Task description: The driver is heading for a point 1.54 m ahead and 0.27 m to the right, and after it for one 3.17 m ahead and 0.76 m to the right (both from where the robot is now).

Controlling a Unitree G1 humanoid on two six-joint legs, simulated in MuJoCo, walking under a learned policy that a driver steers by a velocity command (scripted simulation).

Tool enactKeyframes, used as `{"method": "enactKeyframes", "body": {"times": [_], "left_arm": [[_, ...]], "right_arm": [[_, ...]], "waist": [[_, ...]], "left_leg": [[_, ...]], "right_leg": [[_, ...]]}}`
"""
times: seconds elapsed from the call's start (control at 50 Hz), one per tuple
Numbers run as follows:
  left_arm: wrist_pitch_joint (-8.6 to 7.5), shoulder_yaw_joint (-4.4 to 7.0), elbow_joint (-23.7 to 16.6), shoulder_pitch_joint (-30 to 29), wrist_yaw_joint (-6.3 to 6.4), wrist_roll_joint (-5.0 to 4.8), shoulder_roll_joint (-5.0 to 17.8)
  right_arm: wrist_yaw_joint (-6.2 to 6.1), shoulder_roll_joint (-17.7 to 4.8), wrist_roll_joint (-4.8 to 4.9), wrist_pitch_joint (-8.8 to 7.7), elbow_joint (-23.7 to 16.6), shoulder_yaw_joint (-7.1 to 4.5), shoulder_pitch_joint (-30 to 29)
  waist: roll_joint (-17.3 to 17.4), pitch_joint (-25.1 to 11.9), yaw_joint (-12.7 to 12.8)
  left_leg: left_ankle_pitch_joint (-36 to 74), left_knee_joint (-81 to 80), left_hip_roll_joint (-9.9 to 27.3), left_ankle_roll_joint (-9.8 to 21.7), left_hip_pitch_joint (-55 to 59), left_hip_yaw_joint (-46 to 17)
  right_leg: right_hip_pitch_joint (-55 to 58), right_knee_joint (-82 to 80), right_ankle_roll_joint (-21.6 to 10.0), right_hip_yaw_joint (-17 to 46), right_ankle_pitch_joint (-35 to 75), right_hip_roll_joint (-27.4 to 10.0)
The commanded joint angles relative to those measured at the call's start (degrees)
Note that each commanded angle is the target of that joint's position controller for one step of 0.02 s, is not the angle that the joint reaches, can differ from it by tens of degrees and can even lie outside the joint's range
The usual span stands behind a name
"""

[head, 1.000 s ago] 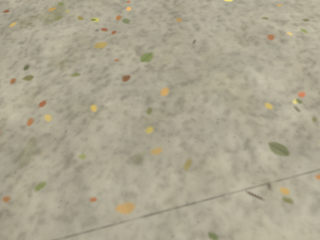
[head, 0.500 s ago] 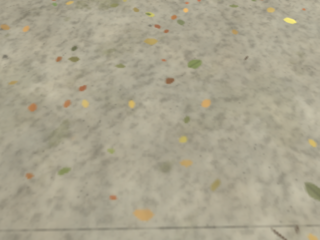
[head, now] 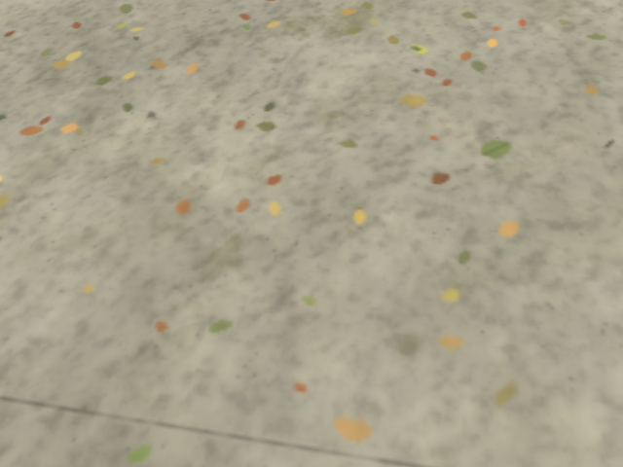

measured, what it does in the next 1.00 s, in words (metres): walks ahead: left foot, then right foot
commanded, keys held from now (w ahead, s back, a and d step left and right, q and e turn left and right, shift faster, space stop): w+e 0.58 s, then w+q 0.42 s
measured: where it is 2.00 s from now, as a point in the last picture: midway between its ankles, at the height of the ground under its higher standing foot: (443, 294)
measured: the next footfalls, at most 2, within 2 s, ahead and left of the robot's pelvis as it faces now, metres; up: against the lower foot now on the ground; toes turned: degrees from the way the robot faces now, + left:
left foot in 0.10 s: +0.00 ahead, +0.11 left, +0.00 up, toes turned -7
right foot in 0.54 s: +0.24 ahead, -0.19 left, +0.00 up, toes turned -22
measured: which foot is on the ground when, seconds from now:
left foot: up 0.00-0.08, down 0.10-0.56, up 0.58-1.00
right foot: down 0.00-0.10, up 0.12-0.52, down 0.54-1.00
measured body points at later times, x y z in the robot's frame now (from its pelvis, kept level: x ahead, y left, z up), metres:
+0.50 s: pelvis +0.10 -0.05 -0.02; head +0.13 -0.06 +0.43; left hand +0.36 +0.14 -0.11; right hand +0.01 -0.30 -0.16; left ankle -0.04 +0.12 -0.75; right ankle +0.19 -0.18 -0.73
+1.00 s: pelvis +0.34 -0.17 -0.01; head +0.36 -0.19 +0.44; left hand +0.41 +0.08 -0.14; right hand +0.39 -0.44 -0.15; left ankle +0.54 -0.11 -0.70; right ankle +0.20 -0.18 -0.75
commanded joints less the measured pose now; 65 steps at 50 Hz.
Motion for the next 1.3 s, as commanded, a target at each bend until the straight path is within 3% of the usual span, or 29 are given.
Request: {"method": "enactKeyframes", "body": {"times": [0.02,0.08,0.1,0.12,0.14,0.16,0.18,0.22,0.36,0.46,0.52,0.54,0.56,0.58,0.6,0.64,0.68,0.72,0.8,1.0,1.08,1.1,1.12,1.14,1.16,1.2,1.22,1.26,1.3], "left_arm": [[0.19,3.9,-0.6,4.4,-0.43,-0.1,13.1],[1.58,4.58,-0.6,0.8,-0.75,-0.43,12.0],[1.58,4.37,-1.6,-1.5,-0.73,-0.49,10.1],[1.05,3.53,-3.7,-3.6,-0.95,-0.78,6.0],[0.69,3.38,-5.6,-6.6,-0.81,-0.92,5.6],[0.28,4.18,-5.5,-8.1,-0.97,0.71,9.5],[-0.04,4.45,-3.9,-5.2,-1.74,0.51,9.1],[-0.06,4.63,-2.3,-2.6,-2.96,0.88,8.6],[0.41,3.47,-7.0,-11.4,-5.84,1.05,5.8],[0.44,2.77,-10.3,-15.5,-6.45,1.11,5.4],[-0.16,4.19,-7.3,-3.0,-5.06,1.59,7.6],[-0.66,5.45,-4.0,6.9,-4.19,2.12,10.1],[-0.87,7.45,-4.0,11.7,-3.21,2.16,17.7],[-0.63,7.48,-5.1,11.0,-3.1,0.15,19.0],[-0.44,6.98,-3.9,8.0,-2.78,-0.06,17.3],[-1.24,4.79,-3.7,2.3,-2.17,0.15,10.2],[-2.63,3.7,-3.4,-0.3,-2.16,0.05,7.9],[-4.19,3.64,-1.9,1.3,-2.34,0.03,8.0],[-5.03,3.45,0.6,5.3,-1.99,0.12,7.5],[-5.66,1.82,6.2,10.6,0.34,0.12,5.8],[-4.38,2.49,6.9,8.9,1.8,0.94,9.9],[-4.05,2.67,6.4,7.8,1.72,1.0,10.8],[-4.33,2.46,4.6,5.1,1.24,0.41,10.5],[-5.1,1.6,1.2,8.0,-0.13,-0.46,4.5],[-5.74,1.87,-0.1,3.5,-0.46,0.37,8.2],[-7.09,1.49,-1.8,0.1,-1.01,-0.27,7.8],[-6.28,1.57,-2.1,-0.5,-1.03,0.5,7.5],[-3.69,1.14,-1.6,2.1,-1.4,2.02,6.3],[-2.45,0.87,-2.6,1.0,-1.74,2.13,5.5]], "right_arm": [[-1.2,-4.7,1.13,-0.97,-2.9,-0.41,0.2],[-1.44,-3.5,0.05,-2.77,-2.3,0.08,3.5],[-1.7,-4.8,-0.27,-3.51,-1.6,-0.24,6.1],[-2.31,-8.8,-1.22,-4.11,-1.1,-0.86,10.9],[-2.19,-14.5,-1.4,-4.25,-0.7,-2.33,10.4],[-1.99,-10.9,-1.96,-4.75,-0.5,-1.77,8.5],[-1.76,-7.1,-1.37,-5.41,-1.4,-0.71,5.2],[-1.54,-5.3,-1.11,-6.69,-1.7,-0.11,3.9],[-0.14,-6.2,-1.22,-8.41,0.7,-0.41,9.4],[0.12,-8.5,-1.07,-8.43,2.1,-0.86,11.2],[0.0,-10.9,-0.66,-7.73,2.7,-1.24,11.5],[-0.04,-10.1,-0.73,-7.66,2.2,-0.82,11.8],[0.92,-4.0,0.05,-7.92,-1.8,0.77,12.9],[1.48,-5.5,-0.99,-8.77,-4.0,0.34,8.4],[1.72,-6.9,-0.78,-8.81,-4.5,-0.08,4.6],[1.92,-4.6,-0.35,-8.89,-2.3,0.76,7.6],[2.26,-3.8,-1.45,-6.8,0.6,0.99,12.5],[2.67,-3.7,-1.08,-5.48,1.3,0.69,12.6],[3.05,-3.2,-0.36,-4.94,0.1,0.16,4.6],[4.24,0.3,-1.2,-5.97,-4.7,1.93,-8.6],[3.33,-3.2,-1.2,-5.86,-2.0,0.62,3.8],[2.93,-5.3,-1.55,-6.26,0.1,-0.45,11.4],[2.13,-8.8,-2.36,-6.3,1.6,-1.96,19.5],[1.39,-14.8,-1.51,-5.28,0.2,-3.94,17.0],[1.63,-13.8,0.55,-5.08,0.3,-3.95,15.9],[0.99,-7.5,0.33,-5.05,0.2,-2.52,10.2],[0.79,-5.8,0.2,-5.49,0.3,-1.92,8.4],[0.73,-5.6,0.33,-6.53,-0.2,-1.5,6.7],[1.01,-7.7,0.45,-7.39,0.1,-2.01,7.7]], "waist": [[-13.0,-4.1,0.6],[-10.4,-3.4,-3.1],[-7.3,-3.1,-4.9],[2.6,-3.9,-6.9],[12.4,1.4,-8.1],[5.4,6.3,-6.4],[3.8,6.3,-3.9],[5.0,5.5,-2.6],[4.3,5.8,-4.6],[4.7,5.6,-5.0],[3.9,-3.7,1.5],[0.9,-9.7,5.5],[-13.3,-16.8,6.0],[-12.3,-21.1,6.0],[-7.0,-13.1,4.9],[-2.5,-3.7,-0.2],[-4.6,-2.9,-3.3],[-4.6,-2.1,-3.7],[-4.5,2.6,-1.1],[-4.4,4.4,1.4],[-8.3,-4.1,-4.9],[-8.0,-8.0,-8.4],[-3.5,-12.6,-13.2],[13.9,-17.3,-7.5],[2.1,-18.1,-9.0],[-4.9,-3.8,-4.5],[-6.0,-0.8,-2.3],[-4.2,-0.5,0.2],[-2.4,-0.5,0.6]], "left_leg": [[-0.8,-8.3,-1.8,0.7,-3.7,4.1],[4.9,-22.9,-1.6,3.7,8.6,4.7],[6.0,-26.3,2.3,5.6,19.0,0.9],[-4.6,-30.1,14.1,8.5,29.3,-10.1],[-13.9,-36.5,24.6,14.1,24.3,-25.3],[-10.9,-36.1,25.7,16.0,18.8,-23.1],[-8.2,-36.3,22.4,14.9,18.2,-18.6],[2.7,-36.5,18.2,13.0,18.8,-9.5],[21.4,-35.0,17.4,12.2,18.2,3.6],[34.4,-30.6,18.3,10.0,16.4,10.2],[62.0,-7.9,17.6,8.1,15.5,15.5],[54.2,6.5,15.8,6.6,7.2,16.7],[18.9,28.9,9.1,3.3,-14.4,17.3],[-3.3,38.2,3.2,3.0,-21.7,5.8],[2.1,39.4,6.6,4.0,-25.1,2.5],[8.9,29.8,10.9,4.8,-19.4,3.9],[10.1,26.2,11.7,4.4,-12.2,4.4],[12.3,24.8,11.3,4.4,-12.9,4.7],[19.7,19.4,9.7,4.4,-23.6,2.2],[25.7,-5.2,4.2,6.7,-22.1,12.0],[14.6,-7.7,-2.4,12.0,-6.7,15.0],[14.2,-11.2,-2.9,14.1,3.0,12.6],[11.2,-15.4,4.3,18.3,16.2,2.6],[17.9,-17.1,21.9,28.5,35.8,-29.9],[17.7,-22.1,22.7,31.1,36.6,-36.0],[21.4,-26.7,19.6,25.2,19.5,-23.0],[25.9,-27.4,16.3,22.8,13.2,-18.7],[31.4,-28.8,12.3,21.1,6.6,-13.0],[35.7,-29.5,10.0,20.7,4.1,-10.3]], "right_leg": [[11.6,-2.5,-8.2,16.5,29.9,-12.0],[1.2,-3.8,-6.7,19.4,-2.4,-8.5],[-9.4,-1.9,-4.3,18.0,-12.7,-5.8],[-22.6,8.9,-1.3,11.2,-22.5,-1.1],[-32.6,20.7,-0.6,-0.4,-19.9,5.0],[-32.4,27.2,-0.9,2.1,-15.5,-1.5],[-31.2,29.7,-0.6,2.3,-11.7,-2.1],[-30.9,34.2,0.8,0.9,-6.5,-2.8],[-32.5,28.5,2.8,-2.8,1.6,-5.5],[-21.7,15.7,-1.1,-10.0,-0.1,-3.9],[-2.7,10.4,-5.2,-13.0,-3.3,3.1],[11.7,7.7,-7.0,-9.6,-3.8,2.9],[28.7,1.0,-13.8,18.9,-20.9,-15.0],[28.4,-10.0,-16.6,42.8,-18.0,-23.0],[22.7,-9.9,-14.9,33.1,-13.2,-21.6],[7.8,-10.6,-10.8,17.8,0.7,-16.8],[0.7,-13.1,-8.9,9.3,8.5,-13.4],[0.4,-15.4,-8.5,5.8,12.1,-12.7],[5.2,-18.8,-5.2,0.2,13.2,-12.1],[18.0,-14.8,-2.2,-11.4,43.3,-13.3],[21.5,7.1,-0.6,-13.6,71.9,-15.3],[17.1,18.6,-0.8,-13.8,65.5,-15.3],[6.0,36.7,-0.7,-15.2,46.5,-12.7],[-22.0,61.1,3.2,-12.7,-14.0,1.9],[-31.4,65.5,2.0,-0.4,-14.4,0.7],[-30.5,54.1,1.4,0.2,-6.5,-5.5],[-27.4,49.5,2.1,0.2,-6.6,-7.0],[-21.9,44.4,3.8,-0.9,-6.4,-7.7],[-21.3,38.9,5.1,-2.8,-4.3,-7.7]]}}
